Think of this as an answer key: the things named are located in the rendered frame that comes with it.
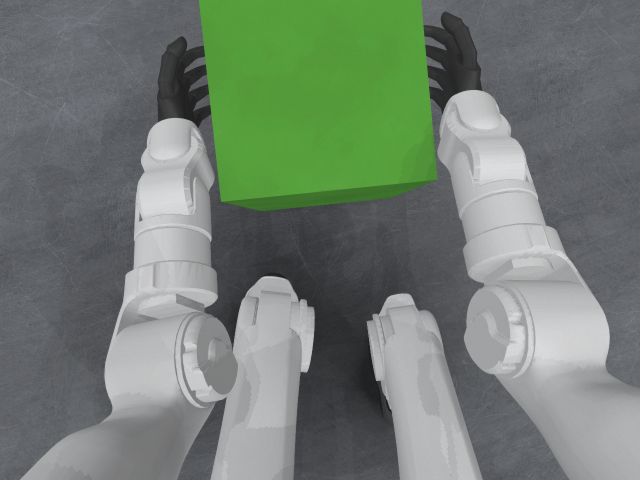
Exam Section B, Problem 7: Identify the right robot hand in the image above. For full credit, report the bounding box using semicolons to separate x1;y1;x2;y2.
423;12;482;115

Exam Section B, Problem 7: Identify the robot left thigh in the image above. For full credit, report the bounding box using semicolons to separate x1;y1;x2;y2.
210;290;315;480

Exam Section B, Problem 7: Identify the left robot hand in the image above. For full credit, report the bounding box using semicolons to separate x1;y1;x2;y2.
157;36;211;128

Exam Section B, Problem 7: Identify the left robot forearm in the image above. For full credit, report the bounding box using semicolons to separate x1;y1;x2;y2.
104;118;218;396

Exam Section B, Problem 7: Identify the carton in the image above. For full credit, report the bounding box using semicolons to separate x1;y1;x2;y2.
199;0;437;211

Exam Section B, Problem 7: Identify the robot left upper arm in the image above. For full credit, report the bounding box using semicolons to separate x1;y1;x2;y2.
20;311;238;480

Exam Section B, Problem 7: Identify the robot right upper arm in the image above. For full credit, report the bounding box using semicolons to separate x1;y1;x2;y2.
464;280;640;480

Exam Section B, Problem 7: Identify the right robot shin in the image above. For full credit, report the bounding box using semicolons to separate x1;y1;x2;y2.
378;293;444;410

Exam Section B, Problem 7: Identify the right robot forearm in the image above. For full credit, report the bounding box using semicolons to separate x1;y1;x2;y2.
437;90;610;343

